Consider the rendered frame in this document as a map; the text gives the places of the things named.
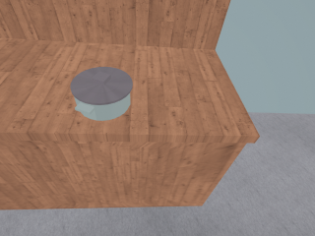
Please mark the lid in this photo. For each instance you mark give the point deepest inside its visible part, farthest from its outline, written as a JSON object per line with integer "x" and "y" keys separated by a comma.
{"x": 117, "y": 88}

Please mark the knob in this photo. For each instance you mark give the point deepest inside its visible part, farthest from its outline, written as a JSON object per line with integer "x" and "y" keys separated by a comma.
{"x": 101, "y": 78}

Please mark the pot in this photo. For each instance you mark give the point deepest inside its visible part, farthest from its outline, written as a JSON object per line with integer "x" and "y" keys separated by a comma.
{"x": 103, "y": 112}

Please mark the table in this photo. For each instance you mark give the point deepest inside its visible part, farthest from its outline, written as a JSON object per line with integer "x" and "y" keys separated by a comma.
{"x": 184, "y": 127}

